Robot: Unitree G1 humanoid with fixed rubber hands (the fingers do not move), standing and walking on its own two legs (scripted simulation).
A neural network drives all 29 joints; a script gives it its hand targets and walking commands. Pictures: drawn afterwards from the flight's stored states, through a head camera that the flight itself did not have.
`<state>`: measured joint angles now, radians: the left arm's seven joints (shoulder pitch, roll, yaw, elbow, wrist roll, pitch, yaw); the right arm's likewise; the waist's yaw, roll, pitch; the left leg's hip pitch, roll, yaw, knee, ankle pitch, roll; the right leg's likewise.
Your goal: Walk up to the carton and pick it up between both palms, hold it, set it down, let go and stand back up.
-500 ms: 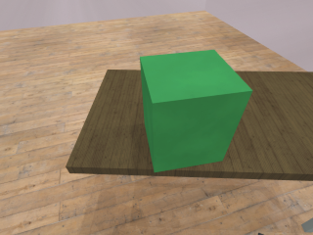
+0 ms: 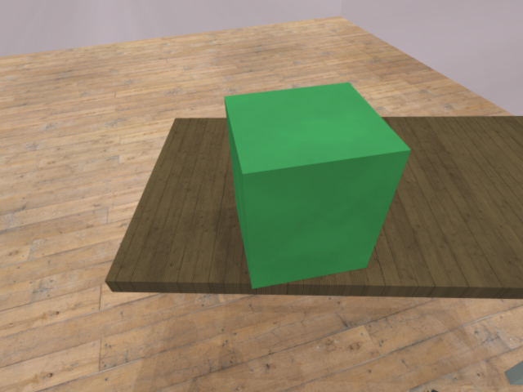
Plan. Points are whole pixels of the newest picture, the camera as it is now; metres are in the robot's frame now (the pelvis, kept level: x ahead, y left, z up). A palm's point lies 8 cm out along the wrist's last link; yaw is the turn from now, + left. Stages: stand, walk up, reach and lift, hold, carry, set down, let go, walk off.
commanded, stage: stand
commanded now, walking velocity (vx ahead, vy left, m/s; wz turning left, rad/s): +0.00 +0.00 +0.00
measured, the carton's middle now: (299, 187) +0.47 -0.04 +0.07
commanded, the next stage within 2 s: none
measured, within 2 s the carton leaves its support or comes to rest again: neither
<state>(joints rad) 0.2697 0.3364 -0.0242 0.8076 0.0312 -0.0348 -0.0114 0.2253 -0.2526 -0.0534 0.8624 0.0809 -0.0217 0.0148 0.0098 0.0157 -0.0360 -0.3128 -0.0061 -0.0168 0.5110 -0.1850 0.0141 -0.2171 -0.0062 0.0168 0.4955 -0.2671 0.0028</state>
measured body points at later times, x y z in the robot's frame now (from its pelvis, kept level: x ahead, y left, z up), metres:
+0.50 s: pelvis +0.00 -0.01 +0.00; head -0.01 -0.01 +0.45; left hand +0.10 +0.28 -0.11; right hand +0.11 -0.27 -0.12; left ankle +0.06 +0.11 -0.74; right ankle +0.00 -0.14 -0.74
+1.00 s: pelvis +0.00 -0.01 +0.00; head -0.01 -0.01 +0.45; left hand +0.10 +0.27 -0.11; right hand +0.11 -0.27 -0.12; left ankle +0.06 +0.11 -0.74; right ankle +0.00 -0.14 -0.74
